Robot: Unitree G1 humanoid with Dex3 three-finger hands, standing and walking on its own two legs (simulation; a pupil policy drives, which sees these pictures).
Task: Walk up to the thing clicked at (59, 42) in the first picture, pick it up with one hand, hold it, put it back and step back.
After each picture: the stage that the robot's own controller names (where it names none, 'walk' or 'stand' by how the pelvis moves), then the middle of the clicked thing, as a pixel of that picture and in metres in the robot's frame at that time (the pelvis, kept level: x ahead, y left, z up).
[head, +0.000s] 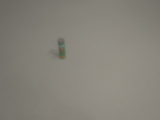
stand; (61, 49) +1.27 +0.20 -0.65
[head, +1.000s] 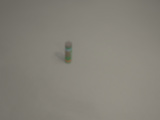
walk; (68, 53) +1.17 +0.13 -0.63
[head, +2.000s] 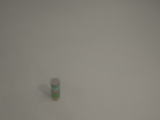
walk; (55, 90) +0.71 +0.15 -0.64
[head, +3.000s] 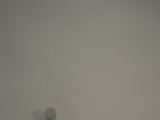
stand; (51, 119) +0.48 +0.17 -0.64
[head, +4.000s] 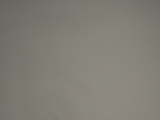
stand; out of the picture +0.42 +0.17 -0.66
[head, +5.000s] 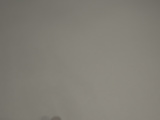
stand; out of the picture +0.42 +0.17 -0.66
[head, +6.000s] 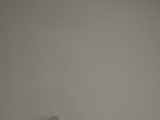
stand; out of the picture +0.44 +0.19 -0.66
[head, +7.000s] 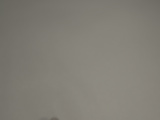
stand; out of the picture +0.43 +0.19 -0.66
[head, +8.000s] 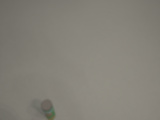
go down; (48, 110) +0.45 +0.20 -0.62
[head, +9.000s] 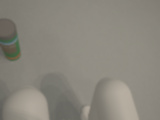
go down; (9, 43) +0.52 +0.22 -0.23
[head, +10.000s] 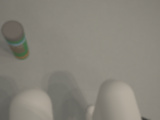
close in; (18, 43) +0.52 +0.21 -0.25
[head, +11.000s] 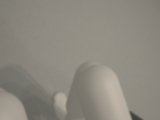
close in; out of the picture +0.51 +0.27 -0.17
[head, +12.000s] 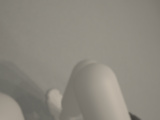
lift; out of the picture +0.49 +0.27 -0.17
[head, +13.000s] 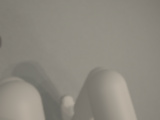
lift; out of the picture +0.40 +0.23 -0.15
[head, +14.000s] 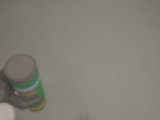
lift; (30, 88) +0.32 +0.16 +0.03
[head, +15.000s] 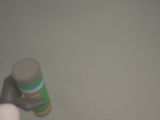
hold; (35, 92) +0.32 +0.15 +0.04
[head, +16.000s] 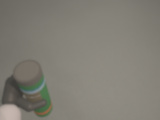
hold; (36, 93) +0.32 +0.15 +0.03
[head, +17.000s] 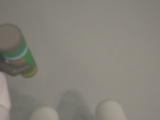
crouch; (20, 56) +0.43 +0.18 -0.04
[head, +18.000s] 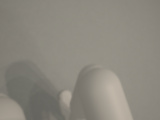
lower; out of the picture +0.49 +0.24 -0.15
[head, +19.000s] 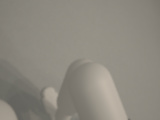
lower; out of the picture +0.49 +0.28 -0.18
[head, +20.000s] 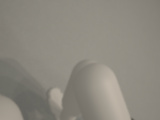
lower; out of the picture +0.48 +0.27 -0.18
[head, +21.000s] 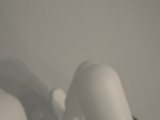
lower; out of the picture +0.47 +0.26 -0.17
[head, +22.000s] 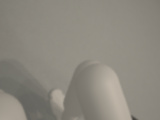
lower; out of the picture +0.46 +0.26 -0.17
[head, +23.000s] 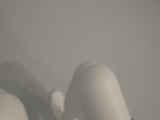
open; out of the picture +0.47 +0.25 -0.18
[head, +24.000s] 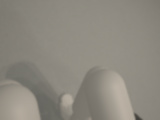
stand; out of the picture +0.47 +0.23 -0.19
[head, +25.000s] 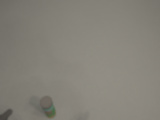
stand; (48, 108) +0.43 +0.17 -0.53
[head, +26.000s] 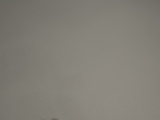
stand; out of the picture +0.41 +0.17 -0.60
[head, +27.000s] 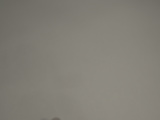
stand; out of the picture +0.41 +0.16 -0.60
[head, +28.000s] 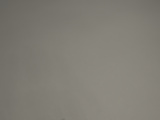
stand; out of the picture +0.43 +0.15 -0.65
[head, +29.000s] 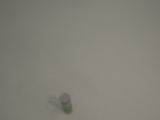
walk; (66, 104) +0.50 +0.13 -0.63
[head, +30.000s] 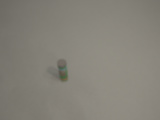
walk; (63, 71) +0.77 +0.15 -0.63
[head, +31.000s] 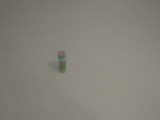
stand; (62, 62) +1.05 +0.17 -0.64
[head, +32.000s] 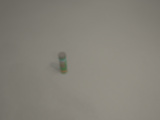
stand; (63, 63) +1.04 +0.18 -0.66
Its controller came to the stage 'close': yes
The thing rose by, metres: 0.68
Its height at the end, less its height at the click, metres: +0.00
